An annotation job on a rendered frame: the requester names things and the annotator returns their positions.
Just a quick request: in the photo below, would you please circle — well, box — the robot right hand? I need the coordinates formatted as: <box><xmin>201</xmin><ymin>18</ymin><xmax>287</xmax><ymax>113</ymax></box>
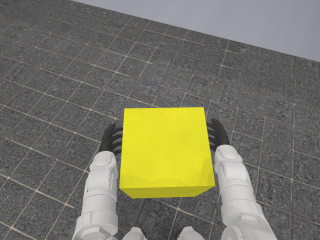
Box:
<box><xmin>206</xmin><ymin>118</ymin><xmax>230</xmax><ymax>152</ymax></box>

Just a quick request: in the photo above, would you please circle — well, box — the right robot forearm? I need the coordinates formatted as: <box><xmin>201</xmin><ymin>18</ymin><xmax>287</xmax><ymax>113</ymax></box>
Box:
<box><xmin>214</xmin><ymin>144</ymin><xmax>276</xmax><ymax>237</ymax></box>

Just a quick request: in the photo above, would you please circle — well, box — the robot shin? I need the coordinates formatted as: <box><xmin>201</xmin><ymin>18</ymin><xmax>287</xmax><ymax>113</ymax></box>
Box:
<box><xmin>180</xmin><ymin>226</ymin><xmax>194</xmax><ymax>235</ymax></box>
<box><xmin>129</xmin><ymin>227</ymin><xmax>144</xmax><ymax>236</ymax></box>

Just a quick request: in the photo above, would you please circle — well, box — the robot left hand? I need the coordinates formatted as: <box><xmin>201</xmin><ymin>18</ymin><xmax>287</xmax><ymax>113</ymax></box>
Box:
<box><xmin>99</xmin><ymin>123</ymin><xmax>123</xmax><ymax>156</ymax></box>

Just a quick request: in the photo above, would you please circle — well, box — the carton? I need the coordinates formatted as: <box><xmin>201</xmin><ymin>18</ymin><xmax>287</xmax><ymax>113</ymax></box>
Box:
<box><xmin>119</xmin><ymin>107</ymin><xmax>216</xmax><ymax>199</ymax></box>

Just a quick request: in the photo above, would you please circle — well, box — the robot right shin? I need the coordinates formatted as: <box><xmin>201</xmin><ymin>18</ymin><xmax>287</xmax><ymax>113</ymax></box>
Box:
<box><xmin>180</xmin><ymin>226</ymin><xmax>194</xmax><ymax>235</ymax></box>

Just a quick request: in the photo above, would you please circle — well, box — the robot left shin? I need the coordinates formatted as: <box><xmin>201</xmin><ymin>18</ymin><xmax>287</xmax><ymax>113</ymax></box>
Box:
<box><xmin>129</xmin><ymin>227</ymin><xmax>144</xmax><ymax>236</ymax></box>

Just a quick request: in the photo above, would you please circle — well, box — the left robot forearm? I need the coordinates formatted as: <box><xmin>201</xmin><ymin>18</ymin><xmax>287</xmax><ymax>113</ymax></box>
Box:
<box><xmin>72</xmin><ymin>151</ymin><xmax>119</xmax><ymax>240</ymax></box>

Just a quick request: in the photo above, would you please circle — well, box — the right robot upper arm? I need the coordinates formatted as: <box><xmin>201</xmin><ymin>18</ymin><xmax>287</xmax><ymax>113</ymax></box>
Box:
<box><xmin>221</xmin><ymin>223</ymin><xmax>277</xmax><ymax>240</ymax></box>

